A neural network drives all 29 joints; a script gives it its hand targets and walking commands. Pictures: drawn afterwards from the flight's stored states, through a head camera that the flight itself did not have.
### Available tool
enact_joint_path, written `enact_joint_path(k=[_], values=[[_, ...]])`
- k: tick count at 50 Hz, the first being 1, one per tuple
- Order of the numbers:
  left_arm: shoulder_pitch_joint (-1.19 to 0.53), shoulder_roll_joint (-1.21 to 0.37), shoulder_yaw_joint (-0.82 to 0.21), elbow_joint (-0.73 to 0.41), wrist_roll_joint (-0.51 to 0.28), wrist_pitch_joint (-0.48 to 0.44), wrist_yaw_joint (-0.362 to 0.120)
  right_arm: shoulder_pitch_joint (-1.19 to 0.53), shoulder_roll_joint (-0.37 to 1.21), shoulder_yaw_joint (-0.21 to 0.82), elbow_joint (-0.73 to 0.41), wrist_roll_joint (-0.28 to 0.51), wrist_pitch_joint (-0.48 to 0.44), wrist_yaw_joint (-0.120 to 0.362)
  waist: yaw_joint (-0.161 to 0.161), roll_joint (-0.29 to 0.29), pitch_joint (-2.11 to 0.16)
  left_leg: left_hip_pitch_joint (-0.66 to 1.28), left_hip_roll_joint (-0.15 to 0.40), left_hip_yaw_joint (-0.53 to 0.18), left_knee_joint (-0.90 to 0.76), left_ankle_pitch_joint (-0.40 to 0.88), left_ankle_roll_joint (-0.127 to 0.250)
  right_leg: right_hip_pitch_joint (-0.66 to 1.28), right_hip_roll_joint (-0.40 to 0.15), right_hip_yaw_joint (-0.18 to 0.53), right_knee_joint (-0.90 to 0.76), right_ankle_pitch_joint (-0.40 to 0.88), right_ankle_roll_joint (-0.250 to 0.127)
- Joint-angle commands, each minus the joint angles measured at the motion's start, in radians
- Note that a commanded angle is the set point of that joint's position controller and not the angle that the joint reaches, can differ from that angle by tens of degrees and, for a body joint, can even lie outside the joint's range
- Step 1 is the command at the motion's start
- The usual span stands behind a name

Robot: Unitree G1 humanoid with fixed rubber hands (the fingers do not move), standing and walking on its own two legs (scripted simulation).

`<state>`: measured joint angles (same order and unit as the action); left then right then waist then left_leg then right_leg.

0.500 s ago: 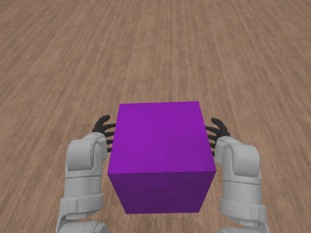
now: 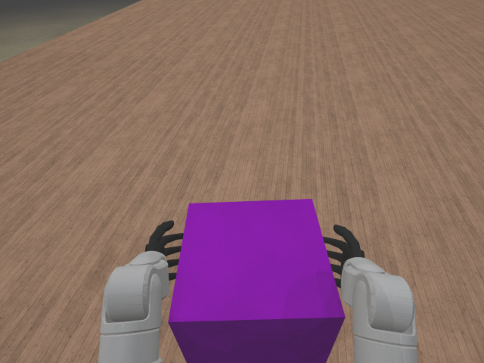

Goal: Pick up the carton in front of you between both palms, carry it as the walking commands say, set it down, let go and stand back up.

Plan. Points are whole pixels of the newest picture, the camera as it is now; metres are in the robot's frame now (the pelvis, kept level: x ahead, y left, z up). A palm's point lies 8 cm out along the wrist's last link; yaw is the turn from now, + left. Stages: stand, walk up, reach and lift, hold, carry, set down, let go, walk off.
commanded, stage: carry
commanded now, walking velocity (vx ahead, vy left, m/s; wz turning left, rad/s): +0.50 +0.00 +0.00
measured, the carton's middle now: (253, 293) +0.26 +0.00 +0.00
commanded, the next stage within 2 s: hold in 1.92 s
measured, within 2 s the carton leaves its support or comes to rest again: neither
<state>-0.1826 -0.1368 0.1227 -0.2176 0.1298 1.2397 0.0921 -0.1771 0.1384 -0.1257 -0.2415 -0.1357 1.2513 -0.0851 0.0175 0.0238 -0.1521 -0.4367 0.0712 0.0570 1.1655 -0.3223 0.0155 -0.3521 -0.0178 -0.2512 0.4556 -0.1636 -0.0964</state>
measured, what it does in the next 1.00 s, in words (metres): walks ahead: left foot, then right foot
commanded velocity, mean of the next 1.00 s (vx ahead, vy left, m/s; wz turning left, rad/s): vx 0.01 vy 0.00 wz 0.00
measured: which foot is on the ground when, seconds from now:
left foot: up 0.00-0.30, down 0.32-1.00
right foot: down 0.00-0.36, up 0.38-0.48, down 0.50-1.00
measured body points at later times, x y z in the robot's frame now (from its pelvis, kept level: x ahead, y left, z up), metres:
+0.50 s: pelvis +0.25 +0.03 +0.00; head +0.26 +0.04 +0.45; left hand +0.54 +0.17 +0.06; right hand +0.53 -0.13 +0.07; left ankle +0.34 +0.11 -0.74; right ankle +0.19 -0.09 -0.73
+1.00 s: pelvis +0.32 +0.01 -0.01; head +0.29 +0.01 +0.44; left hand +0.60 +0.14 +0.07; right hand +0.58 -0.16 +0.07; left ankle +0.34 +0.11 -0.73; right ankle +0.20 -0.09 -0.73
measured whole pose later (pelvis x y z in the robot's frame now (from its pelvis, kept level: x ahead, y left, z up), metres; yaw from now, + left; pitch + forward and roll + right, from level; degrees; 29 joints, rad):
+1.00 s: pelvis +0.32 +0.01 -0.01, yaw -3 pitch +3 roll +1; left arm -0.16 -0.13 0.12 -0.26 0.14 1.21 0.08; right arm -0.16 0.13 -0.10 -0.26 -0.13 1.20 -0.08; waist 0.00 -0.01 -0.15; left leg -0.37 0.08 0.21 0.60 -0.27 0.02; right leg -0.15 -0.05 -0.11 0.55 -0.45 0.01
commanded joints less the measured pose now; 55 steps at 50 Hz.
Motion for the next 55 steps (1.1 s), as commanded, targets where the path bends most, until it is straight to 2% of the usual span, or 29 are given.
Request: enact_joint_path(k=[1, 2, 3, 6, 9, 11, 13, 14, 15, 16, 17, 18, 19, 20, 21, 22, 23, 24, 25, 26, 28, 29, 31, 34, 37, 42, 46, 55], values=[[-0.54, -0.967, -0.718, -0.105, -0.453, -0.027, -0.283, -0.527, 0.969, 0.73, -0.069, 0.424, -0.038, 0.254, -0.016, -0.101, -0.191, -0.156, 0.073, -0.032, -0.1, 0.1, -0.013, 0.227, -0.291, 0.347, -0.323, -0.182, -0.036], [-0.53, -0.958, -0.721, -0.109, -0.456, -0.03, -0.284, -0.514, 0.968, 0.731, -0.072, 0.419, -0.045, 0.25, -0.015, -0.116, -0.184, -0.162, 0.075, -0.017, -0.16, 0.112, -0.024, 0.226, -0.284, 0.316, -0.341, -0.189, -0.038], [-0.518, -0.947, -0.722, -0.113, -0.457, -0.031, -0.285, -0.5, 0.963, 0.732, -0.075, 0.414, -0.049, 0.245, -0.012, -0.117, -0.169, -0.172, 0.072, 0.001, -0.224, 0.129, -0.036, 0.234, -0.279, 0.288, -0.348, -0.139, -0.044], [-0.488, -0.91, -0.718, -0.135, -0.455, -0.031, -0.285, -0.462, 0.941, 0.731, -0.087, 0.404, -0.051, 0.235, -0.009, -0.116, -0.138, -0.181, 0.044, 0.06, -0.411, 0.203, -0.052, 0.292, -0.24, 0.188, -0.303, 0.165, -0.035], [-0.436, -0.877, -0.702, -0.142, -0.439, -0.02, -0.28, -0.435, 0.915, 0.732, -0.106, 0.404, -0.038, 0.232, -0.007, -0.149, -0.136, -0.151, 0.007, 0.102, -0.525, 0.274, -0.038, 0.352, -0.211, 0.114, -0.233, 0.417, -0.006], [-0.412, -0.861, -0.69, -0.132, -0.423, -0.012, -0.276, -0.441, 0.895, 0.735, -0.114, 0.41, -0.026, 0.235, -0.004, -0.167, -0.122, -0.118, -0.014, 0.119, -0.586, 0.33, -0.031, 0.37, -0.197, 0.082, -0.194, 0.517, 0.006], [-0.398, -0.851, -0.682, -0.122, -0.41, -0.006, -0.273, -0.447, 0.881, 0.736, -0.115, 0.419, -0.016, 0.24, 0.0, -0.173, -0.114, -0.049, -0.033, 0.143, -0.655, 0.371, -0.028, 0.377, -0.186, 0.061, -0.137, 0.557, 0.02], [-0.397, -0.848, -0.68, -0.119, -0.405, -0.003, -0.272, -0.445, 0.877, 0.735, -0.112, 0.421, -0.012, 0.243, -0.001, -0.17, -0.112, 0.009, -0.047, 0.164, -0.707, 0.398, -0.028, 0.375, -0.18, 0.054, -0.087, 0.556, 0.033], [-0.399, -0.845, -0.678, -0.115, -0.404, -0.001, -0.271, -0.44, 0.875, 0.732, -0.106, 0.42, -0.01, 0.246, -0.013, -0.145, -0.113, 0.113, -0.058, 0.184, -0.813, 0.486, -0.027, 0.346, -0.165, 0.033, -0.005, 0.569, 0.061], [-0.405, -0.841, -0.678, -0.114, -0.403, 0.001, -0.271, -0.434, 0.87, 0.724, -0.098, 0.416, -0.008, 0.249, -0.02, -0.129, -0.134, 0.253, -0.035, 0.17, -0.849, 0.562, -0.023, 0.288, -0.15, 0.032, 0.074, 0.549, 0.096], [-0.402, -0.835, -0.679, -0.106, -0.401, 0.001, -0.272, -0.429, 0.855, 0.713, -0.092, 0.412, -0.006, 0.252, -0.022, -0.085, -0.193, 0.425, 0.089, 0.062, -0.796, 0.864, -0.013, 0.191, -0.127, 0.042, 0.175, 0.342, 0.135], [-0.441, -0.852, -0.701, -0.109, -0.412, 0.01, -0.269, -0.423, 0.861, 0.704, -0.06, 0.4, -0.01, 0.256, -0.035, 0.103, -0.334, 0.735, 0.282, -0.124, -0.645, 1.308, 0.117, -0.017, -0.1, 0.11, 0.337, -0.032, 0.165], [-0.437, -0.864, -0.707, -0.114, -0.424, 0.013, -0.272, -0.367, 0.887, 0.693, -0.013, 0.397, -0.022, 0.256, -0.038, 0.207, -0.385, 0.761, 0.316, -0.219, -0.69, 1.301, 0.192, -0.091, -0.031, 0.143, 0.398, -0.367, 0.167], [-0.454, -0.889, -0.723, -0.128, -0.432, 0.003, -0.276, -0.371, 0.91, 0.693, -0.034, 0.405, -0.035, 0.257, -0.031, 0.168, -0.369, 0.707, 0.303, -0.203, -0.742, 1.16, 0.191, -0.096, -0.039, 0.188, 0.38, -0.436, 0.153], [-0.479, -0.915, -0.731, -0.138, -0.441, -0.009, -0.278, -0.397, 0.944, 0.697, -0.054, 0.412, -0.045, 0.258, -0.025, 0.127, -0.364, 0.654, 0.281, -0.176, -0.77, 0.975, 0.164, -0.068, -0.054, 0.216, 0.275, -0.455, 0.135], [-0.501, -0.94, -0.741, -0.15, -0.45, -0.021, -0.279, -0.419, 0.973, 0.702, -0.073, 0.42, -0.054, 0.259, -0.023, 0.12, -0.33, 0.571, 0.257, -0.135, -0.801, 0.825, 0.13, -0.018, -0.065, 0.209, 0.146, -0.464, 0.129], [-0.512, -0.954, -0.749, -0.161, -0.452, -0.03, -0.278, -0.43, 0.992, 0.708, -0.089, 0.423, -0.062, 0.26, -0.023, 0.137, -0.32, 0.511, 0.232, -0.105, -0.83, 0.668, 0.101, 0.041, -0.056, 0.189, 0.057, -0.4, 0.129], [-0.51, -0.956, -0.752, -0.172, -0.446, -0.04, -0.275, -0.434, 1.001, 0.714, -0.099, 0.426, -0.069, 0.26, -0.022, 0.128, -0.334, 0.473, 0.21, -0.067, -0.838, 0.537, 0.076, 0.107, -0.049, 0.165, -0.003, -0.275, 0.129], [-0.489, -0.968, -0.758, -0.176, -0.445, -0.044, -0.272, -0.421, 0.999, 0.717, -0.105, 0.427, -0.074, 0.26, -0.021, 0.115, -0.347, 0.428, 0.188, -0.034, -0.835, 0.437, 0.054, 0.17, -0.056, 0.152, -0.053, -0.152, 0.13], [-0.479, -0.977, -0.759, -0.182, -0.445, -0.05, -0.271, -0.432, 0.992, 0.723, -0.129, 0.433, -0.076, 0.262, -0.021, 0.084, -0.343, 0.411, 0.162, 0.004, -0.83, 0.355, 0.036, 0.173, -0.084, 0.166, -0.076, -0.093, 0.131], [-0.473, -0.96, -0.755, -0.197, -0.441, -0.046, -0.269, -0.446, 0.982, 0.736, -0.14, 0.442, -0.075, 0.263, -0.024, 0.012, -0.312, 0.384, 0.126, 0.033, -0.743, 0.494, 0.02, 0.192, -0.143, 0.199, -0.041, 0.05, 0.134], [-0.465, -0.942, -0.748, -0.196, -0.438, -0.043, -0.269, -0.445, 0.967, 0.738, -0.146, 0.444, -0.07, 0.261, -0.025, -0.009, -0.293, 0.38, 0.119, 0.035, -0.709, 0.582, 0.018, 0.183, -0.145, 0.191, -0.004, 0.121, 0.132], [-0.426, -0.901, -0.732, -0.178, -0.429, -0.03, -0.267, -0.419, 0.926, 0.731, -0.137, 0.433, -0.057, 0.256, -0.021, -0.02, -0.284, 0.368, 0.118, 0.033, -0.649, 0.68, 0.027, 0.186, -0.147, 0.186, 0.019, 0.236, 0.129], [-0.375, -0.861, -0.704, -0.118, -0.407, -0.013, -0.266, -0.384, 0.88, 0.72, -0.092, 0.413, -0.035, 0.252, -0.019, -0.049, -0.265, 0.321, 0.108, 0.042, -0.588, 0.744, 0.03, 0.191, -0.145, 0.187, 0.054, 0.408, 0.122], [-0.378, -0.865, -0.693, -0.073, -0.396, -0.007, -0.27, -0.394, 0.88, 0.715, -0.052, 0.405, -0.026, 0.256, -0.017, -0.055, -0.237, 0.29, 0.099, 0.055, -0.569, 0.716, 0.019, 0.181, -0.146, 0.189, 0.063, 0.482, 0.118], [-0.468, -0.905, -0.711, -0.109, -0.424, -0.017, -0.276, -0.472, 0.924, 0.727, -0.079, 0.427, -0.036, 0.258, -0.017, -0.049, -0.214, 0.283, 0.095, 0.059, -0.569, 0.637, 0.013, 0.18, -0.147, 0.195, 0.055, 0.468, 0.109], [-0.457, -0.908, -0.719, -0.114, -0.425, -0.023, -0.275, -0.453, 0.928, 0.73, -0.079, 0.42, -0.044, 0.254, -0.017, -0.056, -0.227, 0.277, 0.092, 0.06, -0.562, 0.556, 0.018, 0.198, -0.151, 0.201, 0.06, 0.461, 0.097], [-0.435, -0.911, -0.723, -0.034, -0.375, -0.115, -0.29, -0.428, 0.93, 0.728, 0.006, 0.368, -0.132, 0.27, -0.017, -0.037, -0.192, 0.281, 0.103, 0.05, -0.594, 0.517, 0.018, 0.166, -0.139, 0.203, 0.032, 0.289, 0.088]])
